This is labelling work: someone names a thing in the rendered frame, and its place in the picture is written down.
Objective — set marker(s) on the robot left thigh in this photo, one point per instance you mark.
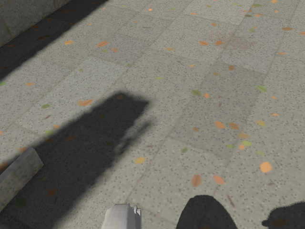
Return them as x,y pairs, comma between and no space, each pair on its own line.
123,216

